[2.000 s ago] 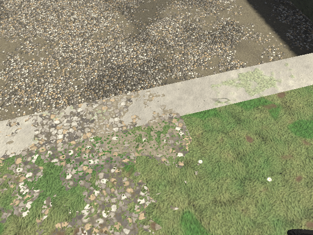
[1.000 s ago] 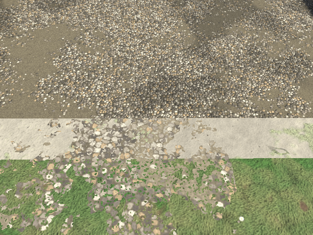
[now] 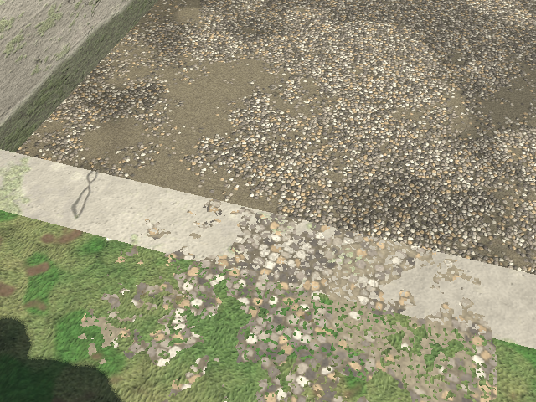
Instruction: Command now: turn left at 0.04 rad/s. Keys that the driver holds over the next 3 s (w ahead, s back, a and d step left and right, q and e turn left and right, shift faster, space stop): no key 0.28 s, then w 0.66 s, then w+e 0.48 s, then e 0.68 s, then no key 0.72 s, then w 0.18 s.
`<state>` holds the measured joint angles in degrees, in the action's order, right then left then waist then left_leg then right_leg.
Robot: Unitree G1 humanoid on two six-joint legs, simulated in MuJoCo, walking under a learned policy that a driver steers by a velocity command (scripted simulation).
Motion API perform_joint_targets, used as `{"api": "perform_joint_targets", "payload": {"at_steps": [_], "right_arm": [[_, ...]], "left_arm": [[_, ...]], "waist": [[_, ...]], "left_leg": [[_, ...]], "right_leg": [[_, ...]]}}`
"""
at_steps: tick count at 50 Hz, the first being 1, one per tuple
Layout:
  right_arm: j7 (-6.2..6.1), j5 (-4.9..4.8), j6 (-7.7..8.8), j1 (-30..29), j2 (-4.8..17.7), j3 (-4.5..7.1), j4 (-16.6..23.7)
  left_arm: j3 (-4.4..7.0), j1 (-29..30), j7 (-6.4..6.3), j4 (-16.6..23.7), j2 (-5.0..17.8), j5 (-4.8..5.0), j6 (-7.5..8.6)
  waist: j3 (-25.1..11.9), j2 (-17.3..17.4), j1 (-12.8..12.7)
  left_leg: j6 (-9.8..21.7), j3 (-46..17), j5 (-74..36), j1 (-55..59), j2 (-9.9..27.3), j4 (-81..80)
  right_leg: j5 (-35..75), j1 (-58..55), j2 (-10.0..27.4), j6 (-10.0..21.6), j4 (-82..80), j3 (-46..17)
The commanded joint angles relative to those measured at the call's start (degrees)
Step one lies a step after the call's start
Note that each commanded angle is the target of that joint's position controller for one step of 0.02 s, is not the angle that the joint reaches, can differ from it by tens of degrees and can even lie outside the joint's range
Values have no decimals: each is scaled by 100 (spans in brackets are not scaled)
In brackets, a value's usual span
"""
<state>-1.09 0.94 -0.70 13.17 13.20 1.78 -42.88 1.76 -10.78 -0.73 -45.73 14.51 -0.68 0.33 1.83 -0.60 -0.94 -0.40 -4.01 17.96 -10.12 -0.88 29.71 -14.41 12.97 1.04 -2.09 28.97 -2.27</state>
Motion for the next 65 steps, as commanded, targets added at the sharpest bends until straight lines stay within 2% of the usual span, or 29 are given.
{"api": "perform_joint_targets", "payload": {"at_steps": [1,14,15,17,19,21,22,24,25,26,27,28,29,31,33,35,38,44,47,48,49,50,51,52,53,54,57,60,65], "right_arm": [[-33,-5,110,-43,687,150,277],[-31,-43,167,137,565,110,-222],[-41,-50,155,239,555,110,-314],[-74,-115,106,334,822,201,-373],[-76,-165,149,544,1095,272,-398],[-83,-208,259,509,1119,288,-430],[-74,-228,291,364,1061,275,-400],[-49,-296,270,-141,989,248,-282],[-42,-240,282,-249,805,200,-226],[-28,-167,328,-364,373,73,-89],[-76,-260,426,-413,484,127,159],[-63,-365,502,-243,778,201,76],[1,-387,568,-133,794,206,-30],[53,-263,637,-254,797,250,-101],[149,-196,633,-381,660,250,-105],[199,-183,597,-598,492,210,-30],[228,-200,595,-1310,307,109,239],[368,-270,654,-2072,452,70,551],[379,-245,675,-1556,794,206,456],[330,-249,662,-786,997,330,238],[258,-256,633,243,1220,450,-42],[196,-144,580,1154,1701,561,-217],[287,-117,576,1309,1592,493,-347],[283,-162,606,946,1039,367,-327],[267,-184,638,357,853,306,-276],[280,-165,683,-46,717,265,-261],[287,-59,738,-360,445,237,-411],[227,-27,815,-242,583,274,-602],[45,45,725,60,714,275,-778]], "left_arm": [[149,89,-51,220,565,11,55],[176,-146,-162,-475,616,50,8],[162,-238,-170,-564,561,53,-3],[169,-183,-184,-607,537,116,4],[146,88,-143,-442,447,170,152],[152,172,-44,-359,455,257,358],[148,78,20,-385,445,288,441],[191,-768,113,-795,435,269,551],[255,-1285,131,-1064,534,196,551],[355,-1946,113,-1190,940,158,562],[433,-2295,203,-1211,1459,106,611],[299,-1738,208,-1069,1082,75,663],[223,-1346,185,-922,795,109,679],[162,-1091,184,-822,699,122,648],[70,-1388,166,-917,459,79,576],[63,-1612,109,-985,540,81,516],[67,-1589,14,-952,720,60,450],[122,-1848,-40,-1079,854,169,426],[207,-1657,-28,-1007,1011,124,357],[218,-1567,-21,-976,1008,112,299],[183,-1482,-13,-901,949,79,267],[45,-1794,12,-757,506,-79,298],[-123,-2496,56,-865,-168,120,400],[87,-1808,56,-789,634,344,495],[181,-1206,28,-560,872,443,529],[191,-1010,-26,-536,786,387,523],[215,-1313,-58,-611,352,340,355],[267,-1003,-89,-380,333,291,219],[230,-232,30,-18,183,120,254]], "waist": [[-1,328,8],[-59,115,14],[-177,173,17],[108,519,126],[568,1150,279],[899,1257,236],[882,1218,134],[511,900,-347],[264,550,-510],[-32,-753,-687],[-56,-1769,-694],[306,-1003,-392],[580,-686,-242],[559,-444,-172],[327,-556,-226],[271,-482,-270],[446,-374,-372],[748,-455,-360],[181,-635,104],[-309,-690,504],[-930,-608,994],[-1888,531,1019],[-2744,1716,651],[-1770,1005,774],[-795,743,615],[-385,310,407],[-118,530,-16],[132,403,-56],[280,300,111]], "left_leg": [[163,-429,-583,-460,375,-751],[159,-237,-951,-308,225,-694],[184,-210,-385,-258,183,-770],[480,-573,1791,-420,322,-1089],[1031,-1810,3173,-482,1181,-1824],[1371,-2469,2822,-569,1682,-2078],[1327,-2319,2425,-454,1670,-1989],[949,-1396,1541,-1023,1125,-1502],[721,-856,928,-1388,714,-778],[282,64,561,-2111,35,1070],[139,98,1486,-3071,-388,2471],[233,-324,1377,-3446,22,3314],[349,-340,731,-3630,281,3489],[408,-101,-185,-3702,599,3206],[314,162,-710,-3420,653,2922],[145,362,-979,-3447,623,2546],[-24,536,-1573,-3113,508,1367],[180,514,-2092,-2544,322,91],[508,649,-1644,-1634,37,58],[660,725,-1550,-651,-124,35],[851,526,-1643,888,74,17],[1286,-1076,-1413,2983,1455,240],[1957,-3693,403,3887,2512,-893],[1602,-3472,1020,2967,2280,-1399],[1348,-2531,723,1956,2113,-1579],[1231,-1821,-3,1101,1907,-1767],[1100,-593,-623,-26,1440,-2214],[1187,76,-1246,-251,1458,-2372],[987,1051,-2702,12,1277,-2006]], "right_leg": [[616,-207,96,30,-276,-64],[866,-316,117,-24,-320,-80],[390,-346,21,-16,-277,34],[-1103,201,-324,66,274,418],[-1305,1068,-331,177,1176,547],[-1313,1408,32,433,1555,194],[-1431,1343,117,564,1226,169],[-327,-393,-99,673,-139,453],[42,-1241,-117,591,-295,249],[-878,-1972,945,928,-1166,-1486],[-1643,-2211,2031,1725,-2036,-3860],[-1977,-1889,2179,1851,-2081,-3870],[-1877,-1747,1908,1661,-2066,-3172],[-762,-1802,1502,1288,-2128,-2129],[629,-1826,1149,1138,-2110,-1308],[1606,-1837,1056,1201,-2098,-889],[1797,-1355,920,1194,-2278,-484],[1947,-1476,1237,1199,-2326,-290],[4314,-1957,1342,1033,-1441,-141],[5217,-1852,1185,928,-551,-56],[4973,-1105,941,763,678,-4],[2333,565,346,585,2680,135],[-1886,2030,-525,426,4261,-448],[-1744,2501,-187,523,4763,-771],[-1146,2684,90,587,4698,-535],[-631,2425,361,570,4473,-464],[-127,1747,709,506,4011,-475],[375,2229,785,418,3622,-562],[2056,2495,599,408,1998,-237]]}}
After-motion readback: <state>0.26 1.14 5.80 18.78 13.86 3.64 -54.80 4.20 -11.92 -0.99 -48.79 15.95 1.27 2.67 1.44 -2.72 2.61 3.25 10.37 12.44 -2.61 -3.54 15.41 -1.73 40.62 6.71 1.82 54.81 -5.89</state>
